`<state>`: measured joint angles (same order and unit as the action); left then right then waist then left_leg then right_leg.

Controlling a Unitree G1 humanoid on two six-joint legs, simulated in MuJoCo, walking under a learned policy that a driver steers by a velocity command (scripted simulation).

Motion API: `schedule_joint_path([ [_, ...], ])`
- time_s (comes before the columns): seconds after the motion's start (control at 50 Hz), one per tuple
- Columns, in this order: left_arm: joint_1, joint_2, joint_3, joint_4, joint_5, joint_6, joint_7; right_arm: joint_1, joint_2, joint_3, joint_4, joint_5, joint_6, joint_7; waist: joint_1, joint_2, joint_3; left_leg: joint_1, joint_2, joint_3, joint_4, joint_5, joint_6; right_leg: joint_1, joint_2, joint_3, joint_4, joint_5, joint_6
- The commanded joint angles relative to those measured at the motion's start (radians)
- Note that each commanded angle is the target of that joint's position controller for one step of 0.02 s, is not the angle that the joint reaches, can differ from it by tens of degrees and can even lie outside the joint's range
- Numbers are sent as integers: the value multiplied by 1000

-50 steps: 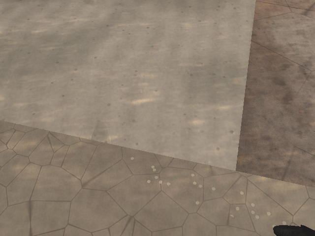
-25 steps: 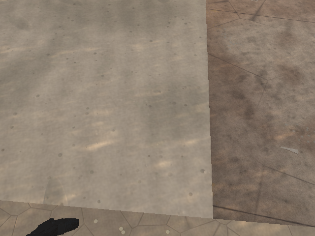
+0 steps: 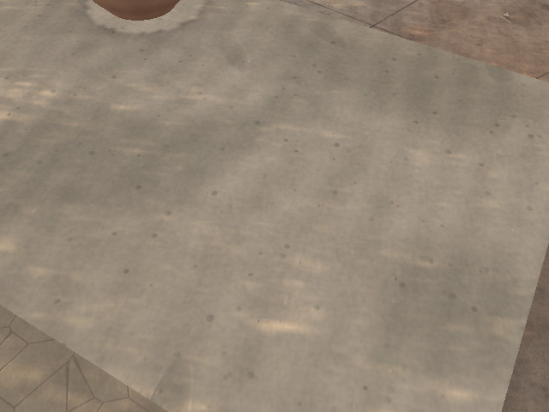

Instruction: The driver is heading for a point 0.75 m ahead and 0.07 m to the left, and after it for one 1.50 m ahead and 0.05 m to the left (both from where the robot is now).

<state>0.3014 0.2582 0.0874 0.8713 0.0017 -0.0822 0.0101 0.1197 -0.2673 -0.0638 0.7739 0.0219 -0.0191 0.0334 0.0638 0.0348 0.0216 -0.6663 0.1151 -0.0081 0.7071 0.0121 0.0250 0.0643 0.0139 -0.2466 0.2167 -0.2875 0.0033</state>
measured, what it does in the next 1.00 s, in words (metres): walks ahead: left foot, then right foot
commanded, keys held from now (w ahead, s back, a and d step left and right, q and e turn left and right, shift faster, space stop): w+q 0.28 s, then w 0.60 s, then w+e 0.12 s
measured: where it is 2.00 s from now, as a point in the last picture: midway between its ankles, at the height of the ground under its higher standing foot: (265, 189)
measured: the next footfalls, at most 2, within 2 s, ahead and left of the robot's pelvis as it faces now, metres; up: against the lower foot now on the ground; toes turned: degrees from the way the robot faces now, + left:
left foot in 0.12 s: +0.23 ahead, +0.13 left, +0.00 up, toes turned +8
right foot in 0.62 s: +0.56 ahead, -0.02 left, +0.00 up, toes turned +15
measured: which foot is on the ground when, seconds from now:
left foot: up 0.00-0.10, down 0.12-0.64, up 0.66-1.00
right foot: down 0.00-0.10, up 0.12-0.60, down 0.62-1.00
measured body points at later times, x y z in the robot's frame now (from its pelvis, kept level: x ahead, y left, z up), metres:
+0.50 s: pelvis +0.28 +0.05 +0.01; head +0.31 +0.07 +0.45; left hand +0.44 +0.34 -0.09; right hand +0.40 -0.21 -0.11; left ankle +0.19 +0.12 -0.74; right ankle +0.51 -0.06 -0.69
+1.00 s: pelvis +0.58 +0.09 +0.01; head +0.60 +0.09 +0.46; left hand +0.50 +0.35 -0.12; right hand +0.84 -0.09 -0.09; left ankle +0.71 +0.30 -0.69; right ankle +0.52 -0.03 -0.74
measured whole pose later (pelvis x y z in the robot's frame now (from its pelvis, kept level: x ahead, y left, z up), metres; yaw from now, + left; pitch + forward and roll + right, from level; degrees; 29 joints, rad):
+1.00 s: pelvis +0.58 +0.09 +0.01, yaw +15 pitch +2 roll -1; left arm 0.37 0.26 0.04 0.91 -0.02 -0.08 -0.01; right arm 0.08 -0.27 -0.04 0.73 0.00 -0.07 0.02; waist 0.09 0.04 0.02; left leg -0.64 0.09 -0.06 0.59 0.05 -0.02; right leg -0.02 0.06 -0.01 0.23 -0.24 -0.05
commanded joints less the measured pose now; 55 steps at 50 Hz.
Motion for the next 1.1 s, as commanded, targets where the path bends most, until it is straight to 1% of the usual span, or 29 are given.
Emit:
schedule_joint_path([
  [0.02, -2, 177, 42, -39, -17, 10, 5, -121, -56, -7, -106, 1, -8, 20, 4, -77, 89, -24, -15, 43, -70, -58, 40, 5, -314, 53, -38, 445, -139],
  [0.06, -12, 214, 51, -41, -28, 22, 8, -82, -92, -26, -115, 0, -5, 21, -40, -105, 26, 87, -76, 101, -67, -169, 78, 49, -307, 29, 92, 733, -112],
  [0.08, -29, 224, 52, -46, -33, 30, 9, 3, -121, -43, -99, 3, -3, 19, -96, -115, -28, 205, -116, 126, -71, -206, 102, 40, -296, 15, 225, 867, -97],
  [0.1, -55, 216, 45, -55, -36, 35, 10, 163, -170, -73, -55, 8, -1, 10, -188, -98, -108, 432, -166, 138, -124, -158, 137, -38, -258, -12, 433, 894, -64],
  [0.12, -51, 175, 26, -77, -11, 29, 16, 341, -272, -113, -9, 14, 10, -13, -249, 15, -201, 747, -63, -70, -156, -165, 199, -298, -204, -23, 768, 614, -7],
  [0.14, 45, 18, -25, -132, 23, 2, 4, 295, -373, -119, -16, 19, -2, -14, -109, 259, -301, 1045, 181, -664, -300, -382, 394, -736, 11, 115, 1102, -293, 52],
  [0.16, -70, 103, -15, -139, -22, -37, -10, 315, -282, -92, -50, 6, -15, -6, -190, 121, -378, 1078, 220, -811, -442, -489, 392, -845, 8, 324, 1189, -300, 32],
  [0.18, -151, 147, -5, -163, -55, -57, -18, 273, -223, -75, -44, -3, -28, -4, -193, 79, -230, 982, 196, -666, -449, -405, 341, -922, -40, 319, 1167, -206, 3],
  [0.2, -155, 137, -10, -157, -37, -67, -15, 200, -188, -64, -59, 3, -38, -3, -145, 12, -156, 840, 153, -535, -424, -260, 306, -880, -89, 316, 1074, -120, -14],
  [0.22, -153, 143, -3, -144, -4, -65, -8, 128, -152, -53, -74, 2, -39, -6, -104, -16, -109, 696, 112, -430, -425, -124, 283, -796, -120, 318, 984, -73, -9],
  [0.24, -137, 156, 4, -142, 4, -54, -10, 94, -128, -42, -95, -13, -42, -11, -74, -1, -106, 610, 90, -381, -444, -35, 280, -713, -138, 327, 948, -37, -4],
  [0.3, -120, 119, -4, -147, 11, -22, -12, 84, -150, -45, -103, -10, -46, -26, -40, -3, -78, 490, 59, -294, -486, 84, 288, -653, -129, 297, 811, 15, 38],
  [0.38, -238, 75, -26, -166, 7, -13, -15, 151, -154, -41, -61, -13, -47, -42, -103, 26, -25, 448, 0, -179, -505, 16, 229, -627, -104, 272, 510, 291, 63],
  [0.44, -329, 82, -30, -185, -8, -20, -27, 208, -164, -38, -23, -12, -49, -40, -147, 39, 7, 457, 14, -186, -504, -70, 205, -588, -75, 267, 381, 417, 49],
  [0.5, -380, 94, -28, -203, -14, -30, -43, 251, -162, -36, 6, -4, -43, -43, -159, 44, 37, 562, 61, -234, -460, -64, 198, -631, -67, 281, 306, 369, 15],
  [0.56, -338, 123, -19, -194, -10, -41, -53, 254, -177, -41, 17, -12, -31, -51, -126, 57, 34, 660, 107, -270, -396, 58, 176, -613, -56, 272, 277, 255, -30],
  [0.6, -168, 164, 6, -141, -7, -48, -44, 229, -167, -34, 13, -14, -22, -48, -35, 52, -70, 660, 40, -215, -203, 340, 144, -368, -12, 222, 236, 242, -83],
  [0.62, 0, 209, 20, -108, 4, -51, -40, 221, -131, -16, -3, -24, -21, -48, 38, 2, -210, 525, -16, -168, 42, 249, 110, -94, -124, 340, 278, 261, -143],
  [0.64, 116, 301, 45, -83, 15, -42, -39, 350, -59, 7, -13, -13, -40, -45, 15, -245, -354, 158, -174, -85, 416, -150, 19, 275, -341, 762, 226, 85, -304],
  [0.66, 140, 226, 26, -58, -14, -36, -50, 323, -89, 7, -11, -4, -54, -41, 37, -304, -350, -29, -198, -146, 543, -585, 11, 321, -390, 1006, 71, -165, -325],
  [0.68, 74, 169, 7, -66, -26, -33, -48, 225, -153, -9, -33, 15, -63, -37, 42, -197, -184, -117, -138, -156, 600, -526, 18, 202, -370, 904, 49, -258, -275],
  [0.72, -47, 125, -13, -86, -4, -22, -45, 121, -138, -9, -58, -6, -67, -33, -6, -75, -22, -89, -51, -95, 521, -379, 21, -66, -300, 699, 4, -98, -239],
  [0.74, -76, 108, -21, -92, 5, -27, -44, 133, -134, -14, -54, -19, -61, -33, -38, -88, -13, -32, -18, -99, 456, -328, 21, -138, -268, 636, -20, -16, -225],
  [0.8, -80, 121, -21, -74, 3, -34, -39, 168, -91, -7, -41, -21, -45, -36, -68, -123, -15, 29, 1, -71, 366, -271, -5, -230, -233, 507, -69, 162, -234],
  [0.86, -45, 162, -12, -53, -7, -28, -25, 75, -75, 0, -70, -30, -45, -37, -48, -96, 1, -10, 9, -50, 194, -120, -39, -225, -221, 420, -96, 286, -237],
  [0.94, 39, 171, -12, -16, -26, -13, -14, -80, -41, 12, -109, -25, -62, -23, 6, -88, 25, 80, -44, -5, -83, 72, -51, -229, -172, 355, -89, 322, -201],
  [1.02, 103, 187, -4, 9, -31, 14, -3, -171, -60, 7, -141, -12, -88, 1, 19, -101, 38, 95, -73, -34, -219, 68, -50, -115, -220, 419, -14, 326, -188],
  [1.06, 98, 199, 4, 10, -34, 26, 5, -149, -92, -5, -138, -12, -94, 2, -12, -122, 30, 151, -82, -41, -252, -2, -34, -80, -245, 458, 35, 366, -173],
  [1.1, 80, 198, 5, 5, -26, 34, 7, 7, -145, -31, -98, -9, -100, -8, -101, -129, -66, 396, -102, -9, -290, -53, 12, -107, -199, 433, 201, 522, -139],
])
